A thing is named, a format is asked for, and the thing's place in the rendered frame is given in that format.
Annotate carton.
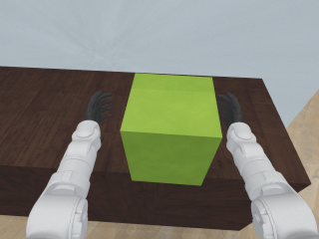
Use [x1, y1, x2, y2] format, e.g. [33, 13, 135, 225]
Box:
[120, 73, 222, 186]

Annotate left robot forearm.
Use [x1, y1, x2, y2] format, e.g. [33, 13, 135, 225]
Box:
[26, 119, 102, 237]

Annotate pedestal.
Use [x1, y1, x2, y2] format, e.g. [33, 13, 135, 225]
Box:
[0, 66, 312, 231]

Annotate left robot hand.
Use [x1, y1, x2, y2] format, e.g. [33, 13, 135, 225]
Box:
[84, 90, 114, 125]

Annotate right robot hand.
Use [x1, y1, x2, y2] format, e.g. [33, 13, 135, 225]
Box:
[216, 92, 244, 129]

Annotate right robot forearm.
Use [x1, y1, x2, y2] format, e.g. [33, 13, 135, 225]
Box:
[226, 121, 318, 232]

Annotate robot left upper arm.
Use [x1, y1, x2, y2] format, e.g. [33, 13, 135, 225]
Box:
[24, 194, 88, 239]

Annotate robot right upper arm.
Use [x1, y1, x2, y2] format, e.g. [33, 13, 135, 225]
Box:
[250, 192, 319, 239]

